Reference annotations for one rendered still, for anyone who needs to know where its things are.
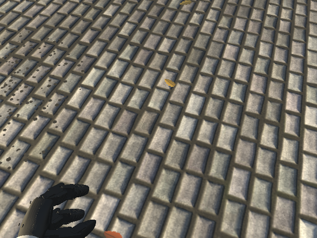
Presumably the robot left hand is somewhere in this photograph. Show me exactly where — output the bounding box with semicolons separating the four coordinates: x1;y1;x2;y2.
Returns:
18;182;96;238

